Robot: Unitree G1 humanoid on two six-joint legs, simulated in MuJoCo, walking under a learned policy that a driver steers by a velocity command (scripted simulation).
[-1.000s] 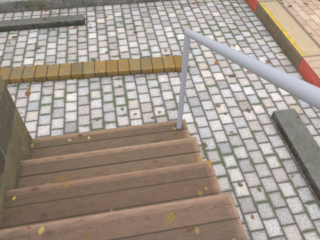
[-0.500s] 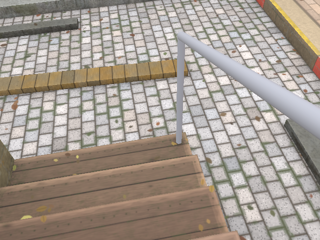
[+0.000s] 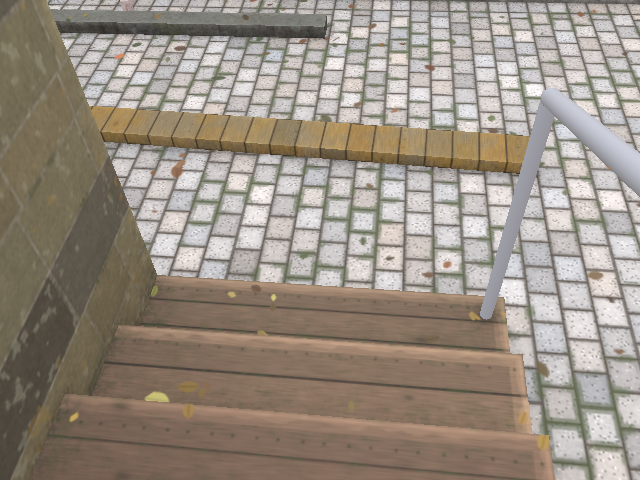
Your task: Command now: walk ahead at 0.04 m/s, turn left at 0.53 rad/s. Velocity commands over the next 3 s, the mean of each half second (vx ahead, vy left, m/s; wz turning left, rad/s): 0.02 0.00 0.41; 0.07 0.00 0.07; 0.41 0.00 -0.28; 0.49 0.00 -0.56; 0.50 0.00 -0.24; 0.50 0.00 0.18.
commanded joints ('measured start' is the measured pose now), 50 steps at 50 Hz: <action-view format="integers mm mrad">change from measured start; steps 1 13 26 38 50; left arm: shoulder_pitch -136 -133 -102 -66 81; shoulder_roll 247 80 83 41 144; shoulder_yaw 60 -4 -21 -3 58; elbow -104 -160 -80 10 70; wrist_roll -25 14 12 18 -44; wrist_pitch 3 -2 -8 18 4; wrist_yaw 2 -28 -48 -46 -36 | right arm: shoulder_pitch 53 -110 33 191 99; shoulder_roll -68 -121 -6 14 -11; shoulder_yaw -19 24 21 30 25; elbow -81 -149 -90 32 4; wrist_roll -3 -26 -27 -26 -23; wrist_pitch -19 -63 -36 -64 -130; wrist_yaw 22 -31 7 19 -6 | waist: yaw -105 32 -72 -33 27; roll -178 45 -29 -40 -123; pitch -117 -228 -60 -26 141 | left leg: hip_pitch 344 279 395 396 -68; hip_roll -114 150 -34 -22 12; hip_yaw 186 -298 -132 -81 45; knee -259 -481 -550 -735 -368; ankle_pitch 33 637 258 260 -289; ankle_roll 54 313 81 26 57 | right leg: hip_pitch -86 -246 -143 83 219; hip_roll -132 127 53 59 -159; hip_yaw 30 267 327 263 483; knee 65 436 -310 -495 -549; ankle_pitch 1032 270 254 361 214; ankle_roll -80 -17 -96 -107 -287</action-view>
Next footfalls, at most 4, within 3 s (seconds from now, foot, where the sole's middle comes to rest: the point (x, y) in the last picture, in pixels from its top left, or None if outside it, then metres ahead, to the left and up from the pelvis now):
0.04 left None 0.06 0.17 -0.74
0.38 right None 0.06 -0.10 -0.74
1.12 left None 0.07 0.18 -0.74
1.56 right None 0.32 0.08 -0.89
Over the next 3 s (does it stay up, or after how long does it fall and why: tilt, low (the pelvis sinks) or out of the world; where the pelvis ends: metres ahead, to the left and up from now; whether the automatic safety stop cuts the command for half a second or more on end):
stays up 0.89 -0.07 -0.43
